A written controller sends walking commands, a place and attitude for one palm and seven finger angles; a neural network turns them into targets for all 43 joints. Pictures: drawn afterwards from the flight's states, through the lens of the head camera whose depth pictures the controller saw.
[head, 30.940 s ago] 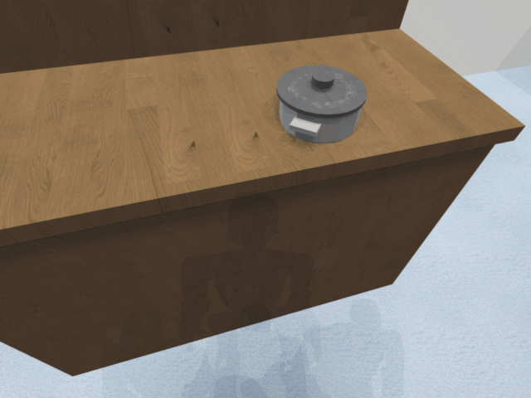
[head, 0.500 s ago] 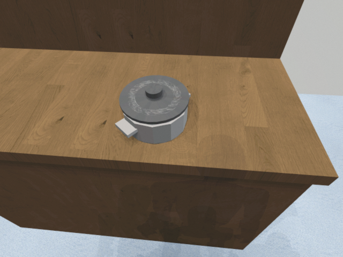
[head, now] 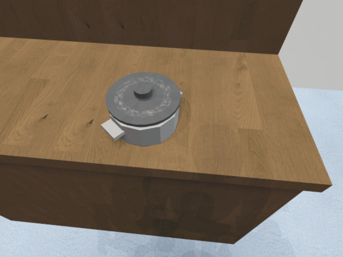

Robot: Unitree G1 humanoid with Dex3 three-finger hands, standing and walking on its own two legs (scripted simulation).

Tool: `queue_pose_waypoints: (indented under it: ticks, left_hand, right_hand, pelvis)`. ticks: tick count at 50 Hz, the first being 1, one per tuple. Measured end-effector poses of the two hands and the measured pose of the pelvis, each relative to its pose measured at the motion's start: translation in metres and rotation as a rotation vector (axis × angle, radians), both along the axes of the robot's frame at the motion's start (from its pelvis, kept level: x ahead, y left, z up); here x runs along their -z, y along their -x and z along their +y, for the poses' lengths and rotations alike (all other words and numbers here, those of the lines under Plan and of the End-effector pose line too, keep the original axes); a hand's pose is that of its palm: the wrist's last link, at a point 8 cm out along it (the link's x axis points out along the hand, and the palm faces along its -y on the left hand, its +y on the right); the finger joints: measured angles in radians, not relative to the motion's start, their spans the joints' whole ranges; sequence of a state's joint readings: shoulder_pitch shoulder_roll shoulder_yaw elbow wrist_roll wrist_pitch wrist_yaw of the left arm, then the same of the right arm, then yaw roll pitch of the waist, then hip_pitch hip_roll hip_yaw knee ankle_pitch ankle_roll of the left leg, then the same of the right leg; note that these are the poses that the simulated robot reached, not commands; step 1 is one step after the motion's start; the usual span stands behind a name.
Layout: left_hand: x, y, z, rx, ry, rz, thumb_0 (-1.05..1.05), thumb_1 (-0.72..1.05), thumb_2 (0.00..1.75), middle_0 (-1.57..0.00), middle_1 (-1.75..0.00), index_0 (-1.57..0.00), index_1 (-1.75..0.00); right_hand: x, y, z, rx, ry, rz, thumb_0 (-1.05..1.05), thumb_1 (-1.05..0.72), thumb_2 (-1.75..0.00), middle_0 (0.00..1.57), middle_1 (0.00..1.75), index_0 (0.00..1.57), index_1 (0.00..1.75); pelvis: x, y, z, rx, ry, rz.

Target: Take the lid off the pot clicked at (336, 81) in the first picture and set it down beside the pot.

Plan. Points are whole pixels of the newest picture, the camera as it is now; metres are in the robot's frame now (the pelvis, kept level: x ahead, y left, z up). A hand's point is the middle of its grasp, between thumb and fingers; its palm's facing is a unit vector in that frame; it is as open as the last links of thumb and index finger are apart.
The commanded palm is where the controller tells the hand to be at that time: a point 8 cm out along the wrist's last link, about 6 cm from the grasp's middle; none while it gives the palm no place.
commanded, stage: come to a stop and stand still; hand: left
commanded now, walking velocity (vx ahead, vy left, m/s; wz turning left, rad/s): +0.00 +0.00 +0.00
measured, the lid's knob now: (142, 90) +0.44 +0.10 +0.16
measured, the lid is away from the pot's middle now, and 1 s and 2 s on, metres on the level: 0.01 0.01 0.01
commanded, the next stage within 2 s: look again from close up in 0.26 s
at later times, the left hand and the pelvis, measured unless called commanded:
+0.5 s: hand out of the picture +0.01 +0.16 -0.18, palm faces +0.02 -0.98 -0.19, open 7.3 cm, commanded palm none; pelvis +0.01 -0.01 +0.00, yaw +0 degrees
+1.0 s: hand out of the picture -0.01 +0.16 -0.18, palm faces +0.02 -0.99 -0.16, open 7.3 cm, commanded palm none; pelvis +0.00 +0.00 +0.00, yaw +0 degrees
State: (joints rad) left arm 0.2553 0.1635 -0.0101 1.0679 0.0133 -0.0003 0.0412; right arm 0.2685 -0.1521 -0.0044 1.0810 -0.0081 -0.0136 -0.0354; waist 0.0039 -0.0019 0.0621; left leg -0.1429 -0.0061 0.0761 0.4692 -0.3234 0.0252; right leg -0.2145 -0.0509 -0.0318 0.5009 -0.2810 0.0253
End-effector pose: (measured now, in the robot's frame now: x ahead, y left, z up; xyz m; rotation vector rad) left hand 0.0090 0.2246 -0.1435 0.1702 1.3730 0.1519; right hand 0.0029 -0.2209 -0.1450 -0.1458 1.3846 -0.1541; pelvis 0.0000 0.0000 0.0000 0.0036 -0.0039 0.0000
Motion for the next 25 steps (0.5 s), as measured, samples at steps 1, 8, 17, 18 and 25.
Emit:
queue_pose_waypoints:
  ticks: [1, 8, 17, 18, 25]
  left_hand:
    - [0.0, -0.001, -0.001, 0.0, -0.001, 0.0, 0.0, 0.91, 0.9, -0.2, -0.3, -0.2, -0.3]
    - [0.0, -0.003, -0.004, 0.0, -0.002, 0.003, 0.0, 0.92, 0.9, -0.2, -0.3, -0.2, -0.3]
    - [0.001, -0.001, -0.008, -0.008, 0.002, 0.011, 0.0, 0.92, 0.9, -0.2, -0.3, -0.2, -0.3]
    - [0.001, -0.001, -0.008, -0.009, 0.003, 0.013, 0.0, 0.92, 0.9, -0.2, -0.3, -0.2, -0.3]
    - [0.002, 0.006, -0.011, -0.014, 0.015, 0.03, 0.0, 0.92, 0.9, -0.2, -0.3, -0.2, -0.3]
  right_hand:
    - [0.0, 0.001, 0.0, 0.002, -0.002, 0.005, 0.01, -0.93, -0.9, 0.2, 0.3, 0.2, 0.3]
    - [0.0, 0.005, 0.001, 0.013, -0.01, 0.027, 0.01, -0.93, -0.9, 0.2, 0.3, 0.2, 0.3]
    - [0.0, 0.008, 0.002, 0.017, -0.013, 0.039, 0.01, -0.93, -0.9, 0.2, 0.3, 0.2, 0.3]
    - [-0.001, 0.008, 0.002, 0.017, -0.013, 0.04, 0.01, -0.93, -0.9, 0.2, 0.3, 0.2, 0.3]
    - [-0.002, 0.011, 0.004, 0.019, -0.01, 0.047, 0.01, -0.93, -0.9, 0.2, 0.3, 0.2, 0.3]
  pelvis:
    - [0.0, -0.001, -0.001, 0.0, 0.0, 0.0]
    - [-0.001, -0.004, -0.004, 0.001, 0.001, 0.0]
    - [-0.001, -0.006, -0.006, -0.001, 0.002, -0.002]
    - [-0.001, -0.006, -0.006, -0.001, 0.002, -0.002]
    - [-0.002, -0.005, -0.006, 0.001, 0.004, -0.002]
